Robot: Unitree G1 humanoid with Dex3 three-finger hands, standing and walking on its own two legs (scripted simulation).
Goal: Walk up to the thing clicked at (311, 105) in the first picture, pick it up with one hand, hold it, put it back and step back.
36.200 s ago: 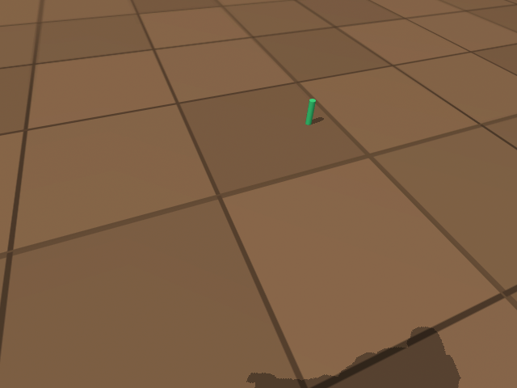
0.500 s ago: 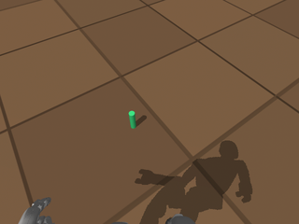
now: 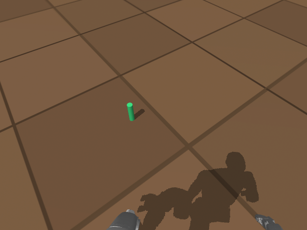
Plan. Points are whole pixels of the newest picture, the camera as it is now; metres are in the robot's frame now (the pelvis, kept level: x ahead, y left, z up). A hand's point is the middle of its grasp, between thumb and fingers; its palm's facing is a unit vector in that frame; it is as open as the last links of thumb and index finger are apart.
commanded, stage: step back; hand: left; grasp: from the side
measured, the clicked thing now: (130, 112) +0.99 +0.25 -0.67
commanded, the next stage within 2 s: stand in 1.10 s
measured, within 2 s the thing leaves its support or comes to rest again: neither
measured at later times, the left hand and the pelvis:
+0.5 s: hand out of the picture -0.03 +0.27 -0.14, palm faces +0.09 -0.92 -0.38, open 7.4 cm; pelvis -0.05 -0.01 +0.01, yaw +5 degrees
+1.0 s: hand out of the picture +0.03 +0.30 -0.15, palm faces +0.12 -0.92 -0.37, open 7.4 cm; pelvis -0.01 +0.02 +0.00, yaw +6 degrees
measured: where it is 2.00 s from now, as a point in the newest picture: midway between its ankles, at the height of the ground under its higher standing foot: outside the picture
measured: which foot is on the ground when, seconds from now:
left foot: up 0.00-0.22, down 0.24-0.54, up 0.56-0.82, down 0.84-1.00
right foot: down 0.00-1.00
